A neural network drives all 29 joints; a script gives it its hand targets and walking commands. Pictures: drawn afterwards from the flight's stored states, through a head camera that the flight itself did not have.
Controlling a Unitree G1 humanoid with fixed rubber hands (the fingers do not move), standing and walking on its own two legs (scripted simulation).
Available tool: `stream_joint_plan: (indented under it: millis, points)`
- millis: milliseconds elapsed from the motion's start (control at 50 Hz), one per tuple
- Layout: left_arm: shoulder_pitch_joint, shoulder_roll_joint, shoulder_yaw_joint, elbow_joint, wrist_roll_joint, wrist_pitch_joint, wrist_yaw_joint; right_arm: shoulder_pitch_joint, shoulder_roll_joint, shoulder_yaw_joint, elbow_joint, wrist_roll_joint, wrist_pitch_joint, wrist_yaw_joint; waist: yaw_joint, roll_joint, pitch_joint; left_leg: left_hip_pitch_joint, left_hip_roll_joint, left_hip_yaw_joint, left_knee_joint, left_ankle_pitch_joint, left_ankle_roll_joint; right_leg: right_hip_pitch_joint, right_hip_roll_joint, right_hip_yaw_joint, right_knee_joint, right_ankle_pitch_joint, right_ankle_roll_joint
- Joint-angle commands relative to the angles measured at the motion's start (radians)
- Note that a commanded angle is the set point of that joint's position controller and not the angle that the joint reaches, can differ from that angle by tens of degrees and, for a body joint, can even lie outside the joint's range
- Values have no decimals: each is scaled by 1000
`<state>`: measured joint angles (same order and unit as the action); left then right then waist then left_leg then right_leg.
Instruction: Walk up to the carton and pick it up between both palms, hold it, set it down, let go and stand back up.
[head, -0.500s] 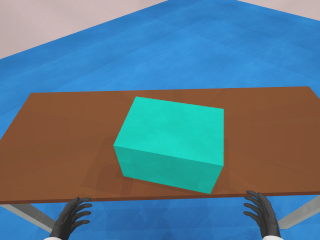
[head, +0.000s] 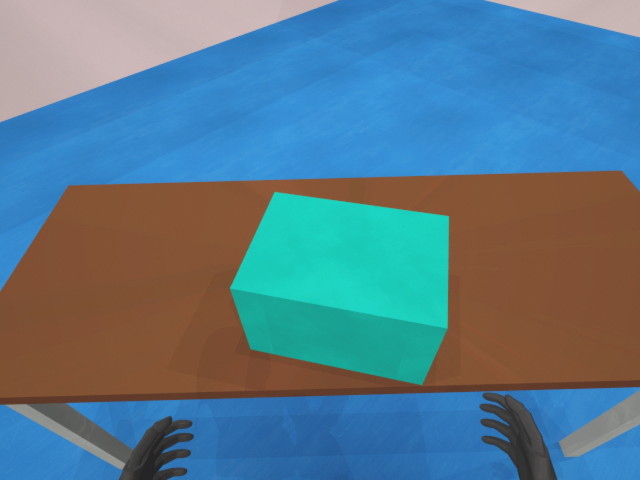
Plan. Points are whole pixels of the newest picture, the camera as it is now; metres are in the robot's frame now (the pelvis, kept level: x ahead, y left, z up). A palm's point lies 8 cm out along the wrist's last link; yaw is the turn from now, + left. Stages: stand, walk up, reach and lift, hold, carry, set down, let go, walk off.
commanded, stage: set down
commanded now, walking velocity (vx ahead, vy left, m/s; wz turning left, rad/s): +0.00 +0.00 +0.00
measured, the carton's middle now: (345, 285) +0.43 -0.01 -0.05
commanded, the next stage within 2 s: let go in 0.16 s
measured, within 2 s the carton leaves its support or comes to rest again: neither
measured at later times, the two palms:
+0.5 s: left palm out of the picture +0.15 +0.24 -0.08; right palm (526, 462) +0.18 -0.22 -0.07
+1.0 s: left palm out of the picture +0.15 +0.26 -0.06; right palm out of the picture +0.13 -0.27 -0.07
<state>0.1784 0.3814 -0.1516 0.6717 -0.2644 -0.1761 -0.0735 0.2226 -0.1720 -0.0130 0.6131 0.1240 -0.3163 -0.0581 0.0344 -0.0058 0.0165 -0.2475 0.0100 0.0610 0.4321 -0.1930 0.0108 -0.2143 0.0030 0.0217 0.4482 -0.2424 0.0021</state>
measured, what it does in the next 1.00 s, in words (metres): stands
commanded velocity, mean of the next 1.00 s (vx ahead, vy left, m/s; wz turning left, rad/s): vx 0.00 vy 0.00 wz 0.00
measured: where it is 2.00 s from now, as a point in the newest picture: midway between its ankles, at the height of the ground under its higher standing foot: outside the picture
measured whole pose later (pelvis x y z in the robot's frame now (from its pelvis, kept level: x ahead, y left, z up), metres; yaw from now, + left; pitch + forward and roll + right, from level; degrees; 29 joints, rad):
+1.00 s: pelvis -0.01 +0.00 +0.00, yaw +0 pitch -1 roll +0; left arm 0.19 0.36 -0.12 0.61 -0.03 -0.01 -0.01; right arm 0.23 -0.32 -0.02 0.72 -0.02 -0.08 0.01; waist 0.01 0.00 -0.06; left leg -0.24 0.01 0.06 0.44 -0.19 0.01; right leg -0.20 0.00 0.02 0.45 -0.23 0.00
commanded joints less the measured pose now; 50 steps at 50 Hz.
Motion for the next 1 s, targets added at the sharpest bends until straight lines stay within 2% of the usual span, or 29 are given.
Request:
stream_joint_plan:
  millis: [0, 20, 60, 120, 140, 160, 200, 240, 280, 380, 440, 460, 500, 520, 580, 620, 640, 660, 700, 720, 760, 780, 820, 840, 860, 880, 940, 960, 980]
  points:
    - [-94, 69, 184, -238, 92, 30, 32, -113, -44, -59, -7, -48, 20, 4, 4, 50, -61, 214, 6, -29, -91, 110, -40, 22, 16, -23, -152, 15, -52]
    - [-96, 81, 185, -239, 85, 27, 31, -109, -30, -52, -27, -55, 21, -1, 1, 23, -66, 203, 6, -30, -85, 98, -33, 25, 12, -19, -149, 21, -49]
    - [-119, 69, 174, -255, 88, 46, 48, -135, -49, -73, -12, -60, 41, 11, -2, 66, -71, 192, 17, -31, -97, 65, -39, 28, 15, -27, -134, 1, -51]
    - [-124, 54, 173, -250, 104, 75, 58, -150, -54, -73, 6, -68, 63, 19, 0, 62, -61, 182, 20, -32, -109, 39, -37, 35, 19, -32, -131, -14, -52]
    - [-118, 57, 180, -254, 104, 76, 56, -133, -50, -66, -5, -71, 66, 17, -6, 41, -60, 186, 19, -25, -102, 60, -33, 43, 17, -31, -132, 7, -47]
    - [-117, 53, 182, -268, 113, 86, 63, -148, -65, -69, 12, -69, 72, 24, 2, 62, -72, 190, 19, -26, -102, 79, -40, 50, 18, -30, -129, 18, -50]
    - [-98, 52, 191, -265, 116, 90, 64, -131, -67, -73, 4, -74, 69, 23, 4, 50, -71, 200, 15, -24, -89, 109, -43, 43, 18, -31, -129, 24, -53]
    - [-94, 54, 191, -277, 113, 96, 61, -116, -57, -68, 2, -76, 73, 21, -9, 37, -76, 212, 11, -16, -79, 127, -43, 42, 11, -26, -135, 44, -49]
    - [-81, 42, 196, -254, 128, 113, 61, -119, -58, -61, 29, -77, 75, 23, -12, 51, -66, 226, 3, -13, -69, 164, -48, 34, 9, -27, -137, 65, -49]
    - [-49, 35, 217, -289, 155, 132, 67, -110, -85, -59, 36, -74, 69, 30, 3, 51, -109, 265, 1, -11, -55, 250, -61, 51, 20, -38, -134, 120, -46]
    - [-33, 29, 214, -283, 152, 142, 64, -105, -87, -52, 22, -78, 55, 31, -1, 34, -120, 275, -4, -6, -43, 283, -57, 47, 19, -39, -138, 162, -41]
    - [-33, 32, 217, -305, 156, 138, 65, -96, -87, -49, 2, -74, 52, 33, -5, 18, -123, 274, -1, -9, -44, 278, -51, 44, 20, -38, -141, 167, -40]
    - [-27, 19, 213, -301, 164, 144, 69, -95, -98, -59, 30, -78, 53, 38, -2, 49, -114, 275, 3, -10, -46, 289, -61, 37, 24, -44, -137, 154, -45]
    - [-21, 20, 212, -309, 166, 150, 71, -100, -98, -55, 15, -79, 51, 37, -8, 29, -120, 278, 3, -11, -42, 284, -57, 36, 25, -45, -139, 156, -43]
    - [-22, 4, 210, -309, 174, 168, 70, -92, -102, -54, 23, -88, 60, 39, -15, 35, -116, 275, 1, -5, -47, 271, -57, 40, 23, -45, -141, 155, -42]
    - [-22, -9, 212, -281, 185, 177, 72, -109, -110, -55, 55, -85, 66, 45, -2, 44, -97, 275, -3, -6, -48, 275, -62, 28, 25, -49, -140, 143, -45]
    - [-3, 151, 203, -128, 343, 154, 88, -46, -373, -93, 88, -158, 144, 41, -11, 5, -291, 230, 110, -99, 37, 363, -27, 111, -123, 38, 12, 309, -28]
    - [-8, 174, 200, -126, 343, 146, 88, -36, -344, -89, 82, -156, 178, 43, -28, -36, -263, 190, 108, -106, 29, 334, -14, 101, -114, 39, 29, 305, -23]
    - [-22, 179, 188, -98, 333, 140, 86, -65, -319, -74, 74, -160, 205, 44, -36, -28, -229, 143, 101, -109, 7, 254, -5, 87, -118, 41, 18, 244, -17]
    - [-11, 165, 177, -89, 325, 134, 82, -81, -321, -72, 84, -153, 213, 48, -22, -11, -187, 110, 99, -114, -15, 218, 3, 83, -119, 51, -1, 213, -15]
    - [-23, 174, 173, -66, 317, 130, 77, -69, -330, -67, 108, -150, 223, 54, -31, -31, -121, 77, 97, -121, -38, 151, 6, 44, -119, 57, -18, 147, -23]
    - [-20, 155, 165, -61, 311, 130, 75, -79, -339, -65, 111, -153, 221, 54, -21, -6, -112, 61, 101, -127, -45, 121, 11, 26, -116, 65, -23, 113, -23]
    - [-29, 174, 170, -51, 315, 124, 74, -49, -343, -59, 131, -152, 225, 60, -20, -12, -83, 45, 102, -129, -57, 87, 19, 7, -111, 71, -31, 75, -27]
    - [-18, 161, 162, -48, 320, 123, 70, -68, -358, -61, 130, -155, 227, 61, -14, 7, -73, 52, 101, -121, -53, 65, 21, -10, -114, 67, -44, 56, -28]
    - [-23, 175, 167, -41, 320, 118, 71, -53, -348, -59, 129, -152, 228, 64, -33, -22, -77, 45, 102, -134, -64, 33, 24, -14, -110, 60, -42, 39, -28]
    - [-17, 185, 169, -35, 318, 117, 69, -51, -349, -55, 132, -156, 228, 66, -23, 6, -68, 38, 105, -133, -66, 27, 32, -10, -114, 74, -48, 46, -33]
    - [-14, 181, 167, -24, 317, 120, 67, -45, -374, -58, 126, -156, 232, 70, -28, -12, -45, 13, 102, -143, -96, -45, 33, -15, -101, 59, -45, 13, -35]
    - [-3, 183, 169, -30, 310, 120, 66, -48, -391, -62, 124, -153, 233, 71, -15, 4, -51, 14, 108, -142, -89, -42, 34, -11, -101, 63, -45, 8, -32]
    - [-5, 188, 168, -21, 311, 116, 67, -45, -380, -60, 126, -154, 233, 72, -16, 8, -45, 11, 101, -147, -94, -48, 34, -15, -102, 68, -41, 3, -32]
